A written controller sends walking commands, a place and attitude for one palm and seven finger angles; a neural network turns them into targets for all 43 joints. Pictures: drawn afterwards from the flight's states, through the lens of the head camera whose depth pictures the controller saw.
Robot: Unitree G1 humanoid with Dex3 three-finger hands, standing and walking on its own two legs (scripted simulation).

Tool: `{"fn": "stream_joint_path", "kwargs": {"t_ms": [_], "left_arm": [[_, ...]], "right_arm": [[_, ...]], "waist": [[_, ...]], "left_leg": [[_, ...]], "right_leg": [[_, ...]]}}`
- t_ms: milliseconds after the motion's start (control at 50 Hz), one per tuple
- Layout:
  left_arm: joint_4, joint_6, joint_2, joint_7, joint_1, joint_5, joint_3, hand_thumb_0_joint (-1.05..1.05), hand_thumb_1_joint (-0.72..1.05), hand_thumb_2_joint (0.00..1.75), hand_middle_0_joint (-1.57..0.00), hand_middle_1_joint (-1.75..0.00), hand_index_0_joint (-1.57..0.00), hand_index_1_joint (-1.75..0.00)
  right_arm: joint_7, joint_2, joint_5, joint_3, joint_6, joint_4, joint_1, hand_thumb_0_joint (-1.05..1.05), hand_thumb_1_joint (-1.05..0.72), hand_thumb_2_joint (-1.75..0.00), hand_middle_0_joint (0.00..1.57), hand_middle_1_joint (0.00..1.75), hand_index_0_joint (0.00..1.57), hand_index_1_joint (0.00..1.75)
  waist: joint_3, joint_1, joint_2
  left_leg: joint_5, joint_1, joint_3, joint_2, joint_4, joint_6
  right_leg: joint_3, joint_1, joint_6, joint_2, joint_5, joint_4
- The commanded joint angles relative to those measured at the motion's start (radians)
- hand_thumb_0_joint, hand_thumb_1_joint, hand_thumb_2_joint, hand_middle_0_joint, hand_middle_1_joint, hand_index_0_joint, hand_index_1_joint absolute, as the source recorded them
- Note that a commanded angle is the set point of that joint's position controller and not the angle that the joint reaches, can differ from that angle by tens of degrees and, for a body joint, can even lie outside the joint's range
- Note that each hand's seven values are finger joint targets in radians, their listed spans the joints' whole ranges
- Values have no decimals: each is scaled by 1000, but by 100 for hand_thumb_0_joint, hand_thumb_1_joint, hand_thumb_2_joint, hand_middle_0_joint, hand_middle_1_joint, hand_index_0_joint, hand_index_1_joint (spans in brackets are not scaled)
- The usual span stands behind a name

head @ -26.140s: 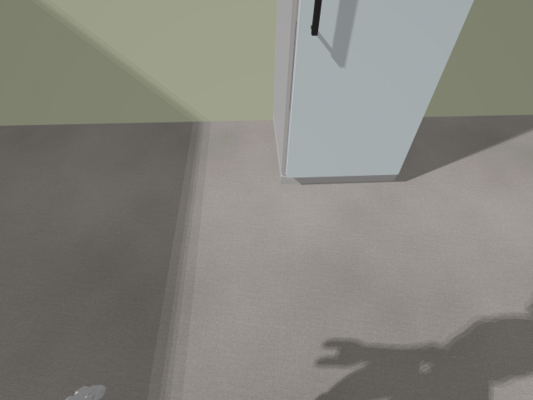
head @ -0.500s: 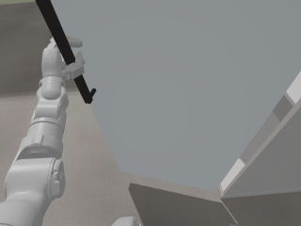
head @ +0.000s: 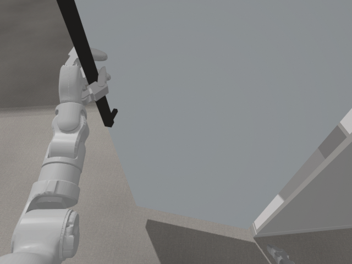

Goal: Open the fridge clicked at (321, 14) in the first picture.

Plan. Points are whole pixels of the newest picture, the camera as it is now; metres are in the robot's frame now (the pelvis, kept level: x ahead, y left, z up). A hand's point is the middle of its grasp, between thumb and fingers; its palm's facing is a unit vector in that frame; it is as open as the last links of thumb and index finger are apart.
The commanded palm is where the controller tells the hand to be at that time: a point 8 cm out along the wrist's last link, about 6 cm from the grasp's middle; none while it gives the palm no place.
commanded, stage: loosen the grip on the handle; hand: left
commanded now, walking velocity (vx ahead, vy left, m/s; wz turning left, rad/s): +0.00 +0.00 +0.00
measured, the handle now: (85, 38) +0.46 +0.21 +0.28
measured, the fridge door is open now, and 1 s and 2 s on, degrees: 73 71 71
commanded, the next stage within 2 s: slip the hand off the handle in 0.64 s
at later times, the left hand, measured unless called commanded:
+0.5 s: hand (100, 86) +0.44 +0.20 +0.18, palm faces +0.26 -0.95 -0.17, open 13.0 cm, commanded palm +0.40 +0.25 +0.19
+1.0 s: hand (83, 79) +0.44 +0.24 +0.19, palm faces +0.30 -0.94 -0.16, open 14.7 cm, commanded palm +0.41 +0.29 +0.19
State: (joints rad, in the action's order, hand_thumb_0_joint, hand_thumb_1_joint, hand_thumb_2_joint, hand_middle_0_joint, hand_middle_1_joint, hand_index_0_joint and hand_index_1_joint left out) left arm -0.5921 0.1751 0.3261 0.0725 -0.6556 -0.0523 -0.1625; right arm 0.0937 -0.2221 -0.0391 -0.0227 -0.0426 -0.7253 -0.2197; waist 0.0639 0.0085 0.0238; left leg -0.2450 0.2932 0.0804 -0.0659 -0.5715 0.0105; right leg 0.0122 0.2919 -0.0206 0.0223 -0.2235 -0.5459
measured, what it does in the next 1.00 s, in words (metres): stands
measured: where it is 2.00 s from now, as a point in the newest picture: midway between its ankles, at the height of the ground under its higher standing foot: outside the picture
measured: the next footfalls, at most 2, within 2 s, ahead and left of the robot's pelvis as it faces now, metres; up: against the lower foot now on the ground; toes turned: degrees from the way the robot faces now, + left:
none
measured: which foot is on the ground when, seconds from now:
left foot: down 0.00-1.00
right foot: down 0.00-1.00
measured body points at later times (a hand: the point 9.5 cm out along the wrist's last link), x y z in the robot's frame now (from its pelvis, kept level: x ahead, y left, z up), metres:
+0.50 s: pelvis +0.03 -0.01 +0.01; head +0.05 -0.01 +0.46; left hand +0.42 +0.25 +0.19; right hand +0.13 -0.29 -0.10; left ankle +0.04 +0.13 -0.73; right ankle +0.04 -0.13 -0.73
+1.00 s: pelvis +0.04 -0.01 +0.00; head +0.06 -0.02 +0.45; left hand +0.42 +0.29 +0.20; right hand +0.17 -0.26 -0.11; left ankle +0.04 +0.13 -0.73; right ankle +0.04 -0.13 -0.73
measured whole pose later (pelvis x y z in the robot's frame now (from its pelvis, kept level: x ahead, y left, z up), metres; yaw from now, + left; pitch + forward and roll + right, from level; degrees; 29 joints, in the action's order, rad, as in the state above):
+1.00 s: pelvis +0.04 -0.01 +0.00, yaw +2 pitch +2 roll +0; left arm -0.55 0.13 0.40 -0.04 -0.56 -0.06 -0.32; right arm 0.07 -0.23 -0.03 0.01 -0.11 -0.75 -0.25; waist 0.00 -0.01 0.02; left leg -0.27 0.28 0.05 -0.06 -0.53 0.03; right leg 0.05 0.27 0.00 0.02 -0.27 -0.52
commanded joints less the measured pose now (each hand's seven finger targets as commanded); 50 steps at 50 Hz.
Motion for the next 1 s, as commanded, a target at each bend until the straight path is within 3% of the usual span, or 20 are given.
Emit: {"fn": "stream_joint_path", "kwargs": {"t_ms": [0, 20, 40, 60, 80, 100, 140, 160, 220, 280, 320, 420, 440, 540, 600, 720, 760, 800, 840, 980], "left_arm": [[188, 54, 196, 6, -436, 8, -30, 0, 90, 90, -45, -140, -45, -140], [179, 53, 186, 4, -439, 7, -23, 0, 90, 90, -45, -140, -45, -140], [329, 94, 794, 50, -1077, 149, -418, 0, 90, 90, -45, -140, -45, -140], [16, -10, 377, -39, -794, 171, -164, 0, 78, 84, -45, -140, -45, -140], [48, -29, 176, -63, -657, 60, -93, 0, 66, 78, -45, -140, -45, -140], [26, -20, 352, -66, -621, 25, -262, 0, 54, 73, -45, -140, -45, -140], [122, 8, 210, -75, -561, -2, -139, 0, 30, 61, -45, -140, -45, -140], [130, 21, 163, -65, -552, 12, -80, 0, 17, 55, -45, -140, -45, -140], [154, 35, 167, -30, -369, 72, -65, 0, -19, 37, -45, -140, -45, -140], [212, 2, 233, -38, -324, 41, -127, 0, -55, 20, -42, -137, -42, -137], [251, -28, 201, -50, -301, 23, -102, 0, -55, 20, -40, -133, -40, -133], [405, -30, 234, -38, -283, 4, -143, 0, -55, 20, -33, -125, -33, -125], [415, -13, 275, -26, -428, 13, -146, 0, -55, 20, -32, -123, -32, -123], [422, 41, 273, -26, -337, 16, -158, 0, -55, 20, -25, -115, -25, -115], [350, 17, 271, -54, -288, -2, -160, 0, -55, 20, -25, -115, -25, -115], [343, 2, 255, -68, -306, -25, -162, 0, -55, 20, -25, -115, -25, -115], [323, 6, 325, -66, -291, -21, -225, 0, -55, 20, -25, -115, -25, -115], [292, 9, 327, -73, -319, -16, -220, 0, -55, 20, -25, -115, -25, -115], [295, 20, 336, -81, -347, -8, -219, 0, -55, 20, -25, -115, -25, -115], [241, 25, 345, -133, -331, -24, -218, 0, -55, 20, -25, -115, -25, -115]], "right_arm": [[20, -153, 5, 50, -40, 126, 51, 0, -90, -90, 20, 30, 20, 30], [20, -153, 3, 50, -39, 126, 51, 0, -90, -90, 20, 30, 20, 30], [0, -97, -1, 30, -76, 183, -53, 0, -90, -90, 20, 30, 20, 30], [-21, -125, 54, 103, -124, 108, -41, 0, -90, -90, 20, 30, 20, 30], [-18, -135, 16, 94, -136, 127, -101, 0, -90, -90, 20, 30, 20, 30], [-16, -177, 27, 96, -148, 111, -84, 0, -90, -90, 20, 30, 20, 30], [-34, -142, 29, 73, -159, 144, -29, 0, -90, -90, 20, 30, 20, 30], [-46, -139, 26, 67, -159, 134, -26, 0, -90, -90, 20, 30, 20, 30], [-73, -144, 26, 73, -151, 152, -30, 0, -90, -90, 20, 30, 20, 30], [-66, -164, 19, 83, -134, 156, -24, 0, -90, -90, 20, 30, 20, 30], [-62, -161, 16, 85, -122, 156, -15, 0, -90, -90, 20, 30, 20, 30], [-48, -158, 21, 91, -104, 142, -3, 0, -90, -90, 20, 30, 20, 30], [-39, -165, 24, 88, -102, 117, -9, 0, -90, -90, 20, 30, 20, 30], [-35, -158, 34, 100, -105, 85, -33, 0, -90, -90, 20, 30, 20, 30], [-27, -163, 23, 97, -100, 72, -28, 0, -90, -90, 20, 30, 20, 30], [-16, -154, 18, 87, -101, 71, -19, 0, -90, -90, 20, 30, 20, 30], [-12, -158, 21, 87, -99, 71, -19, 0, -90, -90, 20, 30, 20, 30], [-8, -156, 21, 80, -97, 69, -18, 0, -90, -90, 20, 30, 20, 30], [-6, -153, 23, 80, -97, 72, -19, 0, -90, -90, 20, 30, 20, 30], [-3, -160, 12, 78, -98, 78, -36, 0, -90, -90, 20, 30, 20, 30]], "waist": [[-318, -2, -23], [-318, -2, -28], [-248, 2, 188], [-483, -54, -97], [-467, -68, -241], [-424, -50, -221], [-361, -16, -18], [-302, -25, 71], [-251, -9, 57], [-272, -14, -62], [-284, -17, -42], [-340, -11, -18], [-326, -53, -8], [-419, -27, 41], [-356, -34, -14], [-353, -32, -41], [-351, -21, -26], [-331, -32, -55], [-348, -30, -1], [-339, -36, -11]], "left_leg": [[144, -129, -83, -88, 100, -36], [151, -129, -82, -87, 100, -33], [-86, -155, -42, -37, 263, -36], [146, -148, -59, 38, 184, -11], [221, -173, -52, 17, 145, -30], [141, -166, -52, 19, 163, -31], [123, -173, -44, 32, 175, -26], [95, -163, -43, 36, 166, -22], [56, -99, -41, 43, 168, -28], [68, -87, -35, 46, 164, -39], [96, -103, -23, 51, 156, -42], [192, -128, -15, 57, 140, -39], [190, -138, -21, 55, 129, -41], [292, -171, -18, 60, 103, -39], [250, -134, -19, 59, 107, -39], [240, -123, -27, 58, 101, -36], [246, -114, -25, 58, 92, -36], [219, -95, -27, 56, 94, -36], [231, -109, -26, 57, 89, -34], [226, -100, -33, 52, 81, -33]], "right_leg": [[-49, -64, 7, 49, 111, 85], [-49, -63, 7, 48, 120, 82], [-33, -48, 7, 9, -190, 25], [17, -83, 75, -21, 90, 84], [35, -102, 52, -34, 175, 82], [15, -98, 44, -37, 121, 122], [9, -93, 60, -32, 84, 131], [8, -51, 63, -31, 55, 129], [14, -48, 65, -28, 27, 131], [9, -87, 54, -25, 30, 150], [4, -97, 51, -23, 56, 153], [1, -151, 46, -26, 173, 133], [1, -115, 40, -28, 171, 134], [-1, -176, 44, -31, 300, 101], [2, -156, 35, -27, 287, 106], [10, -147, 30, -25, 274, 101], [5, -145, 28, -23, 286, 94], [9, -130, 26, -24, 253, 93], [9, -127, 31, -25, 253, 89], [13, -106, 30, -27, 247, 81]]}}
